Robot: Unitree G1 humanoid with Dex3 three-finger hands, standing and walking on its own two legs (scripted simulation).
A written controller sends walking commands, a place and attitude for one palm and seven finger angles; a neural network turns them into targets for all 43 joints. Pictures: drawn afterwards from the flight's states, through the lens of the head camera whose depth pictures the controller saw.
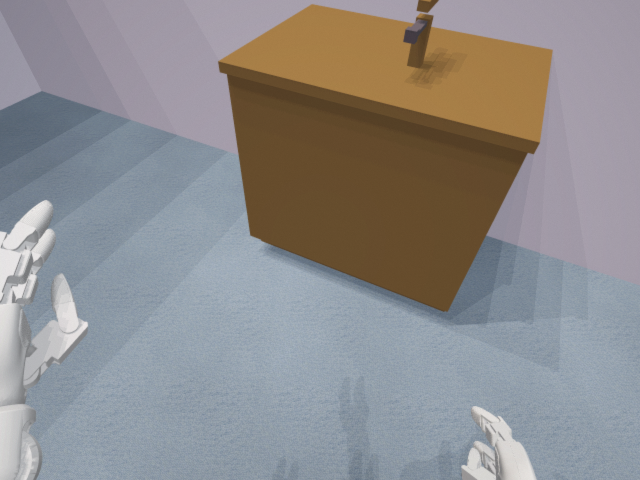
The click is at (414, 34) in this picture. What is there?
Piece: tap's lever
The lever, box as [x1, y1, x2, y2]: [403, 26, 419, 43]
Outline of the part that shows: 408,26 405,29 403,41 414,43 416,41 419,29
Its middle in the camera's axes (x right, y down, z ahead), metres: +0.21 -0.48 +0.92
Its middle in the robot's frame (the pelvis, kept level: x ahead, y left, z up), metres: +1.04 -0.14 +0.14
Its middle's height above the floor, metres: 0.91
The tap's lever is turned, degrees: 0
